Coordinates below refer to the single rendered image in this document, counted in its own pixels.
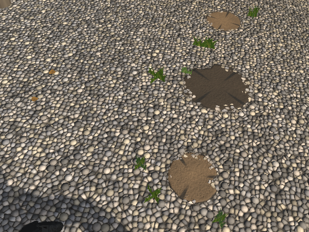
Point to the left robot hand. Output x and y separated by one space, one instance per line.
46 226

